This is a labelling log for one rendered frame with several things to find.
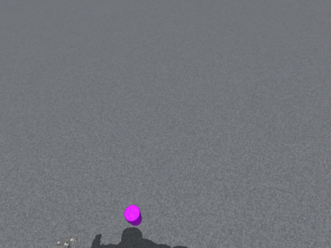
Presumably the left robot hand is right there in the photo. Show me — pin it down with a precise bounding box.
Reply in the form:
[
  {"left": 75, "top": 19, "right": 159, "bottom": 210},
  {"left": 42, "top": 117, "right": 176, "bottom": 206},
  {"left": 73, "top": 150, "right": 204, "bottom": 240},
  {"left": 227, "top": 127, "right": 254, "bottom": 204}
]
[{"left": 52, "top": 236, "right": 78, "bottom": 248}]

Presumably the cup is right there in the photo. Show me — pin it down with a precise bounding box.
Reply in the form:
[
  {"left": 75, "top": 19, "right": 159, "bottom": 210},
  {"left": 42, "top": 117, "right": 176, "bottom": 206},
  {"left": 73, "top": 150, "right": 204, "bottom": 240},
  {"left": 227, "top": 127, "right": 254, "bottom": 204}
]
[{"left": 124, "top": 205, "right": 142, "bottom": 226}]

